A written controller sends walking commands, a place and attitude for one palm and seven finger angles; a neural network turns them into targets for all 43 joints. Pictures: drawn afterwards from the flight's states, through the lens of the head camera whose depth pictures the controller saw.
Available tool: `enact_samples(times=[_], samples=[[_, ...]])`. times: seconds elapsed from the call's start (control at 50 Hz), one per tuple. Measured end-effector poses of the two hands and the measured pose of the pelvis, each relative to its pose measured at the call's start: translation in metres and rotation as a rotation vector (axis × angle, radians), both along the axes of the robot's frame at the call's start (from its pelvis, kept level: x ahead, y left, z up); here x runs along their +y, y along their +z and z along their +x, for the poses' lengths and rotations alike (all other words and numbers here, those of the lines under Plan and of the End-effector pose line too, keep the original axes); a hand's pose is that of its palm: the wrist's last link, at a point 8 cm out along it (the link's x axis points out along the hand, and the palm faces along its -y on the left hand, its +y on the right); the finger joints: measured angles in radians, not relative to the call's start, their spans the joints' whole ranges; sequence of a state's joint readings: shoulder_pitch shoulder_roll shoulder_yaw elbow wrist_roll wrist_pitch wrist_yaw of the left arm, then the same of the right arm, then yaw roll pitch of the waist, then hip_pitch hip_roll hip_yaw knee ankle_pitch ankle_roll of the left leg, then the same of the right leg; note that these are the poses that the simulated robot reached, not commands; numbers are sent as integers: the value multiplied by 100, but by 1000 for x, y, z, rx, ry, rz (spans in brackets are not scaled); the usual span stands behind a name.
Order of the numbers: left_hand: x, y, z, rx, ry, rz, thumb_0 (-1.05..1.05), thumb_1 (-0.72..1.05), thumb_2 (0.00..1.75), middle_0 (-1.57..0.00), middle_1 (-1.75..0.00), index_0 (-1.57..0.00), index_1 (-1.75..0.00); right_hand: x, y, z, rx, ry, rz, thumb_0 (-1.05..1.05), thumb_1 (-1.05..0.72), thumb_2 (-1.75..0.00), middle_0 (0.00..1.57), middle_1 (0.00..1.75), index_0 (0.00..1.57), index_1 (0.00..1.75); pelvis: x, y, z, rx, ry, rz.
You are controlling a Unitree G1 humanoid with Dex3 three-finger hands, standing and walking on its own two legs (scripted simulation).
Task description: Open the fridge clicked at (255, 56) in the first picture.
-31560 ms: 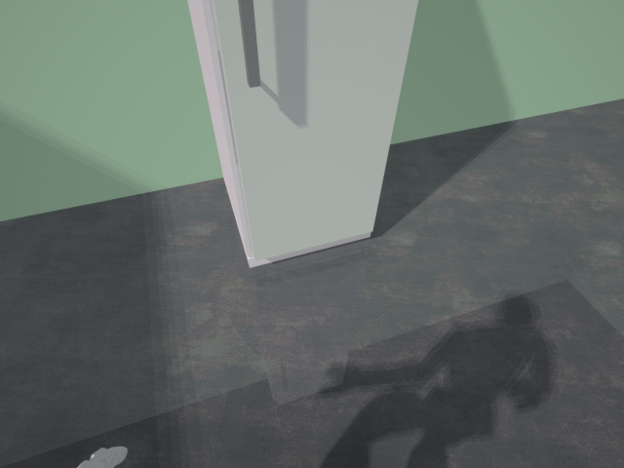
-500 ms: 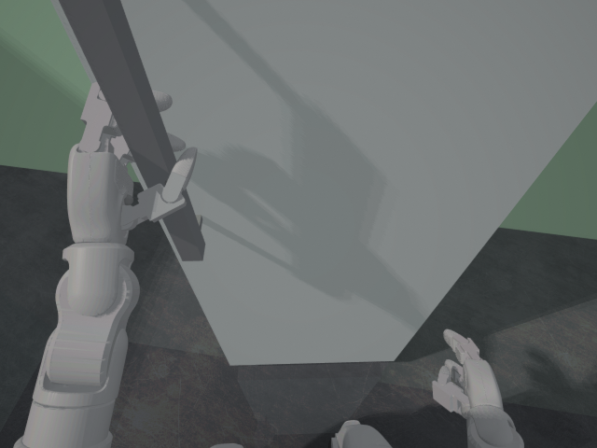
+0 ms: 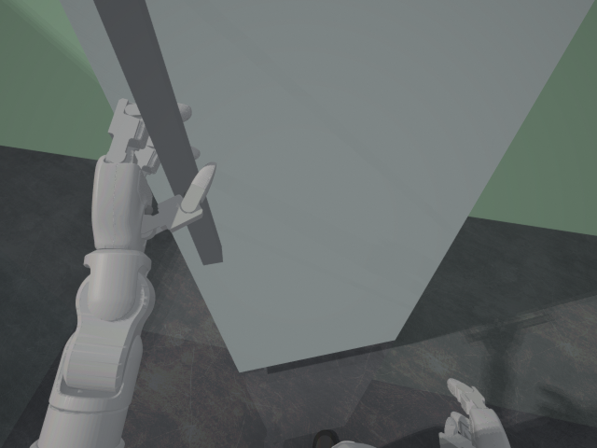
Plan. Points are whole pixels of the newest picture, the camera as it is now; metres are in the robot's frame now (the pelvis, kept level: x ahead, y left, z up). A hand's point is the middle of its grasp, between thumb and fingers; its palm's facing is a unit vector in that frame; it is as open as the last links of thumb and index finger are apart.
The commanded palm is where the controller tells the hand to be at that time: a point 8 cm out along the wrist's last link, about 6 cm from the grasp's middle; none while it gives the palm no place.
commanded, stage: walk backward, drawing the door open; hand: left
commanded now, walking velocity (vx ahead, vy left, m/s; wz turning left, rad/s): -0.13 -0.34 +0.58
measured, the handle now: (177, 143) +0.38 +0.12 +0.23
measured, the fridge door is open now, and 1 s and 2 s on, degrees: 23 50 68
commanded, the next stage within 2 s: stop walking and hold the door back in 1.40 s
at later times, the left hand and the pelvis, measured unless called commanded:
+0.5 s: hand (232, 291) +0.23 +0.05 +0.20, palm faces +0.29 -0.93 -0.22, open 8.3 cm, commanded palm +0.18 +0.10 +0.21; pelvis -0.05 -0.13 +0.00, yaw +17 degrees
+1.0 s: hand (320, 363) +0.17 -0.01 +0.20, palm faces +0.67 -0.71 -0.22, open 8.1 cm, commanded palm +0.10 +0.01 +0.20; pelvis -0.02 -0.32 +0.00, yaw +31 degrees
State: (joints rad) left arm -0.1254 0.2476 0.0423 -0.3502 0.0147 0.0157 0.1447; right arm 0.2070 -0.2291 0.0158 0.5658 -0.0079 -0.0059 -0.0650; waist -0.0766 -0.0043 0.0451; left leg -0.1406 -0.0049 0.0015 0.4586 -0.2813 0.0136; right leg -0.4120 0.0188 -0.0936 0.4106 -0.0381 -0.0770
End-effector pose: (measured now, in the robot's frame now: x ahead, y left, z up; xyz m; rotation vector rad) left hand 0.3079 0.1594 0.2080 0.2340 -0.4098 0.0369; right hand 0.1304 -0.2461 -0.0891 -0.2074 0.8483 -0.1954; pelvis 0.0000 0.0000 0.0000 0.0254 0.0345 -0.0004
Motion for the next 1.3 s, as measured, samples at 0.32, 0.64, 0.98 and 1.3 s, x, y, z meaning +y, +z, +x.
enact_samples(times=[0.32, 0.64, 0.98, 1.3], samples=[[-32, -2, -69, -13, 143, 26, -13, 52, 72, -33, -139, -11, -117, -15, -24, 23, 25, 212, 170, 2, -90, -90, 20, 30, 20, 30, -89, -2, -38, -43, 143, -30], [-77, -4, -142, -23, 263, 21, -13, 54, 66, -33, -139, -11, -108, -70, 11, 58, -49, 427, 32, 1, -91, -90, 20, 30, 19, 30, -169, 3, -52, -48, 388, -27], [-144, -4, -189, -30, 654, 22, -12, 52, 80, -45, -140, -8, -125, -165, -5, 124, -21, 575, 75, 2, -90, -90, 21, 30, 20, 30, -313, 0, -17, -34, 516, 4], [-211, -4, -241, -36, 784, -32, -8, 51, 78, -46, -140, -13, -127, -212, 16, 120, 15, 781, 45, 1, -90, -90, 20, 30, 19, 30, -401, 13, -5, -81, 707, -79]])
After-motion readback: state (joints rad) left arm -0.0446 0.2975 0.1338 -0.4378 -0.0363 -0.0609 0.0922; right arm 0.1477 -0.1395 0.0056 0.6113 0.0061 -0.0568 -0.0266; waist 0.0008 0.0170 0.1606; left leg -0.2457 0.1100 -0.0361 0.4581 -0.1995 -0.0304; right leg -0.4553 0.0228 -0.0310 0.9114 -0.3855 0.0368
